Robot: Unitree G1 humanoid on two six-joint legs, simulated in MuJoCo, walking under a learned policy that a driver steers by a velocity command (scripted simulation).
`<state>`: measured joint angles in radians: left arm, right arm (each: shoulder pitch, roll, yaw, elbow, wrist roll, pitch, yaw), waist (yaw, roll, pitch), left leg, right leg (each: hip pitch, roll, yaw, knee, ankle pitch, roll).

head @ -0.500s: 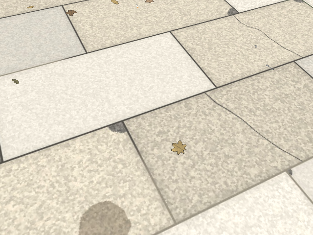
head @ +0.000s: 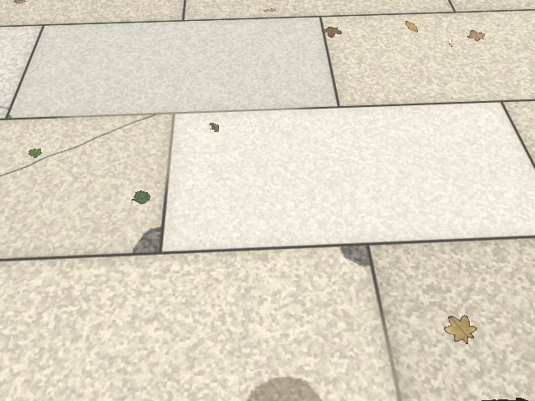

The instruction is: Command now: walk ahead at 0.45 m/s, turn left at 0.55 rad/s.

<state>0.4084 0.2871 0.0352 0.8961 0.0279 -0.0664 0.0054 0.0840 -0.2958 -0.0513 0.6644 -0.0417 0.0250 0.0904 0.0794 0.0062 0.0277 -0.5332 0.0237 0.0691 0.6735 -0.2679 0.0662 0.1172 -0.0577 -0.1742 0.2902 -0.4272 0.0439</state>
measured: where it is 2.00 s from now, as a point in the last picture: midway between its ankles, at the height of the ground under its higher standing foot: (234, 184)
